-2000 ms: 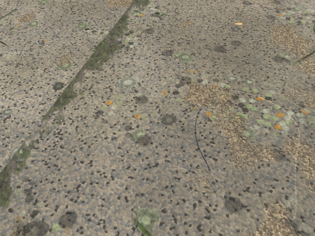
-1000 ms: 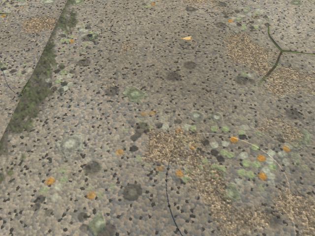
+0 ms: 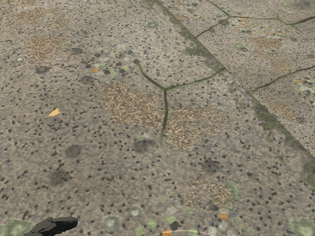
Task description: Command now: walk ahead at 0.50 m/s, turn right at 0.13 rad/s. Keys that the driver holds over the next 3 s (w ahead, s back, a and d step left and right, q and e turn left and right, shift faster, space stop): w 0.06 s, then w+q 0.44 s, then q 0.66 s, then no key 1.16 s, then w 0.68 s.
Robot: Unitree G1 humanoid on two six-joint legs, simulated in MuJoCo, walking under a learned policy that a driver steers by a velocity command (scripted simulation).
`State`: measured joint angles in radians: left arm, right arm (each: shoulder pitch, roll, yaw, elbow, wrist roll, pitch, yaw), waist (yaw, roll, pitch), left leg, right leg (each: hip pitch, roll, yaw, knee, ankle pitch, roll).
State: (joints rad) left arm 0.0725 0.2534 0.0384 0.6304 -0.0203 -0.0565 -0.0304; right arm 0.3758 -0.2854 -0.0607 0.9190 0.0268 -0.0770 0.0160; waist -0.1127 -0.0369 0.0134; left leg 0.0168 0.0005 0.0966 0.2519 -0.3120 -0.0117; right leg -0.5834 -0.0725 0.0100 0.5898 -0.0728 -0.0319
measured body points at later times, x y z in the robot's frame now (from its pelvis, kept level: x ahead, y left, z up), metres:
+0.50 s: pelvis +0.26 -0.01 +0.00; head +0.29 -0.01 +0.45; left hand +0.25 +0.27 -0.13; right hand +0.48 -0.22 -0.11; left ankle +0.42 +0.15 -0.70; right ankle +0.16 -0.13 -0.74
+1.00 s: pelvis +0.45 +0.05 +0.00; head +0.48 +0.08 +0.45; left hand +0.48 +0.37 -0.10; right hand +0.70 -0.15 -0.09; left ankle +0.43 +0.13 -0.74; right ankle +0.60 -0.06 -0.70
